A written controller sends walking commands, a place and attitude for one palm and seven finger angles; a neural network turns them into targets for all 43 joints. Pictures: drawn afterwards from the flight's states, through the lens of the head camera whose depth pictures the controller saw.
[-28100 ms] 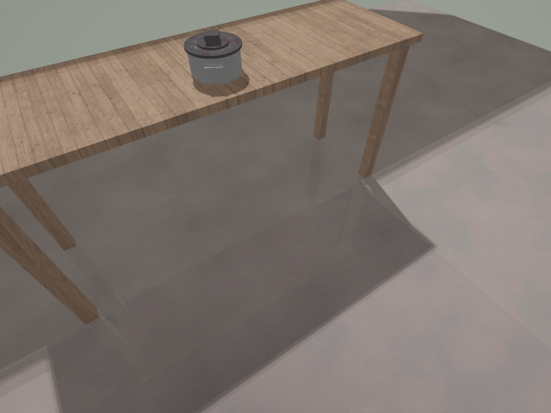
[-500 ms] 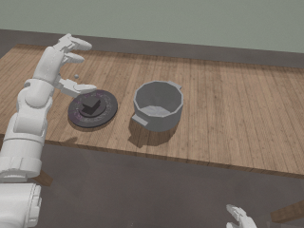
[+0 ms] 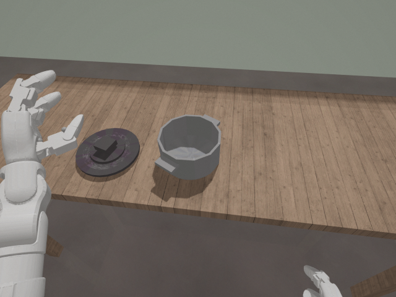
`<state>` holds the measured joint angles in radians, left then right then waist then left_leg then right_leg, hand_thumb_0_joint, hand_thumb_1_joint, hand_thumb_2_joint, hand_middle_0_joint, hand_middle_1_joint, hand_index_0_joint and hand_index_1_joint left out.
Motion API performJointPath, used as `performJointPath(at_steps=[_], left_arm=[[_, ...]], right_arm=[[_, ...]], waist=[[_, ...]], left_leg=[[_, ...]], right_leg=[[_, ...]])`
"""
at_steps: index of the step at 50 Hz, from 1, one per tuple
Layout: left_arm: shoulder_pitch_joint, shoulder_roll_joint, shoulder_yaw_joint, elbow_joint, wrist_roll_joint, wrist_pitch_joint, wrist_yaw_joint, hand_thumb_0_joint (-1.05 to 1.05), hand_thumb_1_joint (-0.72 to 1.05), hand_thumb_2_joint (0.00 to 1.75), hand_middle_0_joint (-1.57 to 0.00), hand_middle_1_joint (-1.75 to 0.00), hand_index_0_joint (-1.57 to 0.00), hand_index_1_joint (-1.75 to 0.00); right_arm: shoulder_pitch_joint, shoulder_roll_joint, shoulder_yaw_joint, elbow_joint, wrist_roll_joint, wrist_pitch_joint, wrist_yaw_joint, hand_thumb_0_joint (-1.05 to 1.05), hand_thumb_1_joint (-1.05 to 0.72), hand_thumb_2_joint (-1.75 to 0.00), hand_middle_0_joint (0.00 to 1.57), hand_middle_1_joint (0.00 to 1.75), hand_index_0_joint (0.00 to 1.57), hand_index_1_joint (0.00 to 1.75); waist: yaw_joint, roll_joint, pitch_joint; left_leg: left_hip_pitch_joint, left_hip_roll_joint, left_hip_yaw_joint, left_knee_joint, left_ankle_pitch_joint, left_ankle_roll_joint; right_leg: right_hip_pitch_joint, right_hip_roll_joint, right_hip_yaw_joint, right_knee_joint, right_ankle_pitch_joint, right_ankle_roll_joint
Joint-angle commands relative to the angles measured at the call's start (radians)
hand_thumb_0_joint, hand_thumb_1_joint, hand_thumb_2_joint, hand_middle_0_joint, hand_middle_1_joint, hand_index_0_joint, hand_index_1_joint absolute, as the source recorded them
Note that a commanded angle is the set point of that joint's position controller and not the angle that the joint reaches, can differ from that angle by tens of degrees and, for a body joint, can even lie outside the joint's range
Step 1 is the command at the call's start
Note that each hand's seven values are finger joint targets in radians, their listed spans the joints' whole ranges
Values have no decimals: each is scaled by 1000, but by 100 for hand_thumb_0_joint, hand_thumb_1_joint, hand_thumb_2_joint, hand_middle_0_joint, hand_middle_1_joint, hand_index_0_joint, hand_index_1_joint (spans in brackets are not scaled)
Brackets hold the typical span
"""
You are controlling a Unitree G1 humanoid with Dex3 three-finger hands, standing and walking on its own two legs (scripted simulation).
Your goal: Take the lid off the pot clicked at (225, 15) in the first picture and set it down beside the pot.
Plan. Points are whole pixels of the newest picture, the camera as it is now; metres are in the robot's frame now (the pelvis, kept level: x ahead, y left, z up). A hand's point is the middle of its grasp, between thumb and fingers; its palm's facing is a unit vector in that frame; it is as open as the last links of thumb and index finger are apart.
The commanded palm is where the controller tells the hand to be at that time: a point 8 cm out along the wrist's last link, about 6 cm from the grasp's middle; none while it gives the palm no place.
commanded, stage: draw the hand back to the body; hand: left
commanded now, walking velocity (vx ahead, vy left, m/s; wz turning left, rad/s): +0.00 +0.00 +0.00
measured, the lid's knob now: (105, 144) +0.47 +0.29 +0.00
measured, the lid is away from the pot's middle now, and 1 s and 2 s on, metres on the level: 0.23 0.23 0.23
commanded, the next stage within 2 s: step back with the hand held close in 1.14 s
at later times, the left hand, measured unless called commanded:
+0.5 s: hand (43, 183) +0.23 +0.24 +0.19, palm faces +0.43 -0.86 -0.27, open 7.5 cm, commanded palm +0.18 +0.28 +0.20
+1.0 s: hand (21, 241) +0.16 +0.24 +0.17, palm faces +0.39 -0.84 -0.37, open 7.4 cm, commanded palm +0.10 +0.28 +0.19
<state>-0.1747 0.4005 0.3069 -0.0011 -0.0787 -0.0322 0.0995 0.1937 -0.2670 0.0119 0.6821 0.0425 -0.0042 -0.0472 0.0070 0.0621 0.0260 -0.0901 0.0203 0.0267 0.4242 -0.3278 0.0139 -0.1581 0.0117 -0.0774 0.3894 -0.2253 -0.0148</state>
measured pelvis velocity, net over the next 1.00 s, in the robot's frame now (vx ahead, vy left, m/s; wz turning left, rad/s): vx -0.03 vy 0.00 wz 0.00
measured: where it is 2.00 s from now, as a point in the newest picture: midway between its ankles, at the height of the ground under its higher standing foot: outside the picture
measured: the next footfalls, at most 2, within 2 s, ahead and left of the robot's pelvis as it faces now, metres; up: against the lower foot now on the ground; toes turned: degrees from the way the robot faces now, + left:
none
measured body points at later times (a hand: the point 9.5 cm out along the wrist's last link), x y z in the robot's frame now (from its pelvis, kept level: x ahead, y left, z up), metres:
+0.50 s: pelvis -0.03 -0.01 +0.00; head -0.04 -0.03 +0.45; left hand +0.21 +0.29 +0.20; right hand +0.16 -0.23 -0.09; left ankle -0.06 +0.11 -0.74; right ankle -0.01 -0.11 -0.74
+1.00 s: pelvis -0.03 +0.00 +0.00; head -0.04 -0.01 +0.45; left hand +0.13 +0.29 +0.19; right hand +0.17 -0.22 -0.08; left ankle -0.06 +0.11 -0.74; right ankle -0.01 -0.11 -0.74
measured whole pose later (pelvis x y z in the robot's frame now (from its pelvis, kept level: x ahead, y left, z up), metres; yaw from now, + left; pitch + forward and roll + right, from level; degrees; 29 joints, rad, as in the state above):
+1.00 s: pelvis -0.03 +0.00 +0.00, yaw +0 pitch -4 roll -1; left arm 0.50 0.35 0.30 -0.51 -0.09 -0.08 0.11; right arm 0.16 -0.23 0.02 0.63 0.02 -0.09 -0.05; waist 0.05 0.06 0.03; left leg -0.07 0.01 0.03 0.45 -0.31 0.02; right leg -0.13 0.00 -0.08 0.39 -0.19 -0.01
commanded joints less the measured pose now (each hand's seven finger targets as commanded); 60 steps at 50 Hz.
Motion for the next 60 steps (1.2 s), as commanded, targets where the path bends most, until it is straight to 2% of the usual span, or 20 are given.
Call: performJointPath(at_steps=[1,3,6,9,12,15,17,21,23,26,28,33,37,41,43,46,48,51,54,60], left_arm=[[-222,245,107,-226,-1,-71,16,0,61,81,-25,-49,-25,-49],[-226,228,91,-244,-9,-70,14,0,65,82,-24,-46,-24,-46],[-224,229,90,-326,-8,-86,17,0,72,84,-23,-42,-23,-42],[-142,206,92,-272,-17,-76,18,0,79,87,-22,-37,-22,-37],[-118,212,100,-347,-19,-89,19,0,85,89,-21,-33,-21,-33],[-51,201,100,-324,-24,-86,17,0,90,90,-20,-30,-20,-30],[-44,196,95,-374,-24,-94,17,0,90,90,-20,-30,-20,-30],[30,195,106,-442,-18,-107,21,0,90,90,-20,-30,-20,-30],[105,166,94,-390,-22,-97,19,0,90,90,-20,-30,-20,-30],[122,178,100,-477,-19,-113,18,0,90,90,-20,-30,-20,-30],[180,165,94,-505,-17,-117,20,0,90,90,-20,-30,-20,-30],[317,157,109,-522,-17,-116,21,0,90,90,-20,-30,-20,-30],[362,154,102,-626,-10,-125,21,0,90,90,-20,-30,-20,-30],[460,139,99,-666,-5,-125,23,0,90,90,-20,-30,-20,-30],[516,123,94,-652,-10,-118,21,0,90,90,-20,-30,-20,-30],[557,133,103,-734,-2,-126,23,0,90,90,-20,-30,-20,-30],[621,121,104,-732,-2,-121,25,0,90,90,-20,-30,-20,-30],[573,128,96,-768,5,-117,29,0,90,90,-20,-30,-20,-30],[599,106,90,-718,4,-104,32,0,90,90,-20,-30,-20,-30],[615,128,105,-756,6,-99,33,0,90,90,-20,-30,-20,-30]], right_arm=[[-105,-104,-32,-147,5,-52,-14,0,-90,-90,20,30,20,30],[-122,-102,-29,-156,10,-49,-16,0,-90,-90,20,30,20,30],[-144,-93,-23,-165,9,-65,-19,0,-90,-90,20,30,20,30],[-149,-92,-21,-162,8,-65,-21,0,-90,-90,20,30,20,30],[-164,-85,-16,-173,7,-75,-21,0,-90,-90,20,30,20,30],[-168,-88,-17,-172,7,-75,-21,0,-90,-90,20,30,20,30],[-180,-84,-15,-182,6,-82,-23,0,-90,-90,20,30,20,30],[-182,-79,-13,-183,-1,-100,-20,0,-90,-90,20,30,20,30],[-180,-80,-13,-178,-1,-97,-20,0,-90,-90,20,30,20,30],[-193,-79,-15,-190,-1,-108,-21,0,-90,-90,20,30,20,30],[-191,-75,-14,-186,-5,-118,-18,0,-90,-90,20,30,20,30],[-183,-78,-20,-189,-9,-125,-18,0,-90,-90,20,30,20,30],[-184,-74,-21,-201,-11,-137,-16,0,-90,-90,20,30,20,30],[-180,-71,-19,-205,-15,-145,-14,0,-90,-90,20,30,20,30],[-181,-72,-24,-208,-13,-141,-16,0,-90,-90,20,30,20,30],[-182,-67,-23,-220,-17,-147,-16,0,-90,-90,20,30,20,30],[-180,-63,-27,-217,-18,-147,-17,0,-90,-90,20,30,20,30],[-179,-66,-21,-221,-19,-148,-19,0,-90,-90,20,30,20,30],[-176,-65,-23,-216,-19,-141,-25,0,-90,-90,20,30,20,30],[-180,-63,-21,-220,-22,-141,-20,0,-90,-90,20,30,20,30]], waist=[[6,-38,-261],[5,-50,-226],[9,32,-235],[13,-40,-185],[19,25,-193],[15,-51,-145],[22,1,-161],[30,27,-181],[29,-32,-130],[31,-16,-141],[36,26,-131],[41,-38,-111],[42,15,-120],[44,11,-94],[45,-40,-67],[49,11,-92],[52,-11,-86],[42,19,-73],[45,-19,-46],[48,-15,-76]], left_leg=[[42,22,1,0,474,29],[24,23,1,-11,394,30],[50,17,-4,-22,367,29],[19,21,-7,-28,317,29],[28,18,-12,-40,289,26],[7,22,-18,-43,251,28],[18,18,-12,-46,242,29],[30,16,-20,-55,251,25],[2,20,-21,-56,226,25],[15,18,-22,-61,202,27],[14,20,-26,-57,210,24],[-1,23,-23,-51,222,25],[6,23,-29,-52,219,21],[-5,23,-32,-53,216,17],[-16,27,-31,-49,199,20],[-9,22,-32,-48,209,20],[-8,27,-30,-38,234,19],[-12,25,-36,-42,216,15],[-15,28,-38,-39,221,17],[-9,26,-46,-32,259,15]], right_leg=[[145,-60,28,11,476,-19],[124,-63,27,-1,416,-18],[113,-58,31,-8,353,-21],[97,-58,28,-20,309,-19],[99,-58,30,-28,265,-22],[79,-57,32,-44,224,-18],[83,-59,36,-50,209,-19],[98,-55,36,-46,205,-23],[80,-57,32,-58,177,-20],[76,-56,37,-67,139,-18],[75,-60,36,-67,143,-23],[74,-60,35,-68,152,-20],[73,-61,37,-65,139,-22],[60,-57,33,-59,129,-23],[46,-58,33,-68,111,-20],[56,-57,36,-60,121,-23],[57,-58,35,-56,149,-23],[42,-53,36,-52,125,-24],[32,-54,31,-54,126,-24],[55,-53,35,-35,166,-27]])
